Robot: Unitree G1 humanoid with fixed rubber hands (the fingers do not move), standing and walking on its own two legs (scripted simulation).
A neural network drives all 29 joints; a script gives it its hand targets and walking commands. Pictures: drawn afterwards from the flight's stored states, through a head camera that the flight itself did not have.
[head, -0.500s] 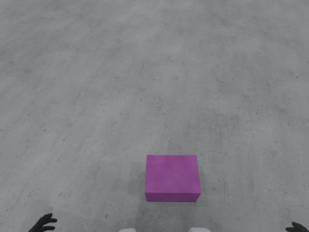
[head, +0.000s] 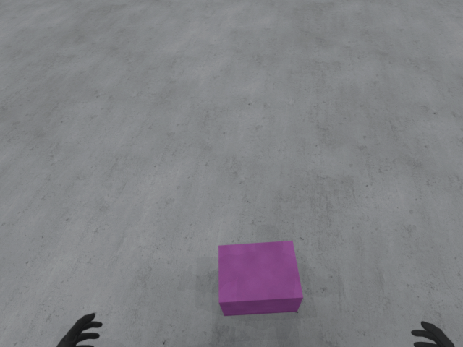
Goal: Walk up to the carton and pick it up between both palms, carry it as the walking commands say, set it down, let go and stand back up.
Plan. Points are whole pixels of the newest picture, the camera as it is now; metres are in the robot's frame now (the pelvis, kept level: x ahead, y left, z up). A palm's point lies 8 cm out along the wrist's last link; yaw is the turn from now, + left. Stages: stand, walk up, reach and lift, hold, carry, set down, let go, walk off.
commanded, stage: walk up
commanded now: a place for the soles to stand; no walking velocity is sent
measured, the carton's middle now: (258, 278) +0.45 -0.01 -0.66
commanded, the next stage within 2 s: reach and lift in 0.98 s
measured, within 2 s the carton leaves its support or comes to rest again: neither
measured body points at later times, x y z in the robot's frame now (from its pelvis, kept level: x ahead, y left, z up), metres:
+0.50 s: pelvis -0.01 -0.02 +0.00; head +0.00 -0.02 +0.45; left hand +0.12 +0.31 -0.10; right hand +0.07 -0.37 -0.10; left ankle -0.03 +0.15 -0.73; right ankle +0.01 -0.12 -0.73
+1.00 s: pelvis +0.00 -0.01 +0.01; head +0.00 -0.02 +0.46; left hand +0.14 +0.31 -0.09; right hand +0.07 -0.36 -0.10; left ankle -0.03 +0.15 -0.73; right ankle +0.01 -0.12 -0.73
